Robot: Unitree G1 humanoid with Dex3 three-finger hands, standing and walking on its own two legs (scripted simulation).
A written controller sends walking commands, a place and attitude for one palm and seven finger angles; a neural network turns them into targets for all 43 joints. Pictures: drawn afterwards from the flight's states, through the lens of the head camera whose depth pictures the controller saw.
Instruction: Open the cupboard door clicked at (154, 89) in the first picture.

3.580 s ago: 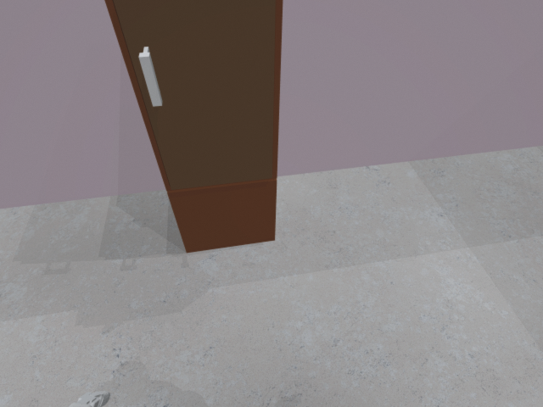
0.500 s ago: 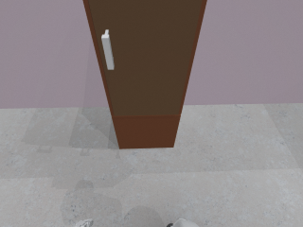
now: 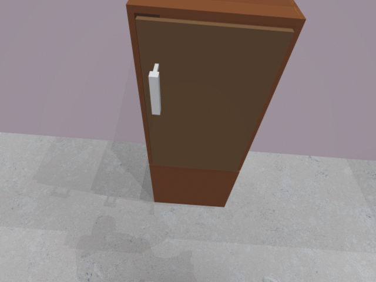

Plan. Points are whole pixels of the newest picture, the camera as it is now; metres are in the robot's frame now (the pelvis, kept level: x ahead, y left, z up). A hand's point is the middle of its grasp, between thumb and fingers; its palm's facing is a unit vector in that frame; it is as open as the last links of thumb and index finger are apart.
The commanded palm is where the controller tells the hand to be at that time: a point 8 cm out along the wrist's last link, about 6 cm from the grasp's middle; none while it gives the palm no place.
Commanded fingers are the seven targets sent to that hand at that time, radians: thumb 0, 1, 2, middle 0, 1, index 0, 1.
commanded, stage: come to a stop and stand still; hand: left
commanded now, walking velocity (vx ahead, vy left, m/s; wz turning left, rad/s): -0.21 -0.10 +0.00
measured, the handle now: (156, 89) +0.56 +0.15 +0.08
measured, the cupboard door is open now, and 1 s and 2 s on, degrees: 0 0 0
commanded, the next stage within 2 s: look again from close up in 1.06 s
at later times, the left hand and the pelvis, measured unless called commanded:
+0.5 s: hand out of the picture -0.03 +0.12 -0.15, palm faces +0.06 -0.97 -0.24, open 7.3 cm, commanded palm none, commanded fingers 0.00 0.90 0.90 -0.20 -0.30 -0.20 -0.30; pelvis -0.05 -0.06 +0.01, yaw +0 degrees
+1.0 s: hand out of the picture -0.04 +0.16 -0.18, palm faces +0.05 -0.98 -0.18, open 7.4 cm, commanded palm none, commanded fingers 0.00 0.90 0.90 -0.20 -0.30 -0.20 -0.30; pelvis -0.04 -0.01 +0.00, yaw +0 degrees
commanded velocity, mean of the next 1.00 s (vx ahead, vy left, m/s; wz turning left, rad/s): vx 0.05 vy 0.05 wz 0.00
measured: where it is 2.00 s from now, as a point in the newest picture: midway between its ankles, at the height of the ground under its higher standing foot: outside the picture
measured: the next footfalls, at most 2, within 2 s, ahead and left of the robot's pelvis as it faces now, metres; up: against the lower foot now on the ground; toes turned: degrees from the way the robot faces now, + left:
right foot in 0.24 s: +0.08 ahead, -0.15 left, +0.00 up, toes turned +2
left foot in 0.68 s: -0.05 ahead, +0.09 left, +0.00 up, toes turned +5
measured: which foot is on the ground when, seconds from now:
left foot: down 0.00-0.24, up 0.26-0.66, down 0.68-1.00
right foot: up 0.00-0.22, down 0.24-1.00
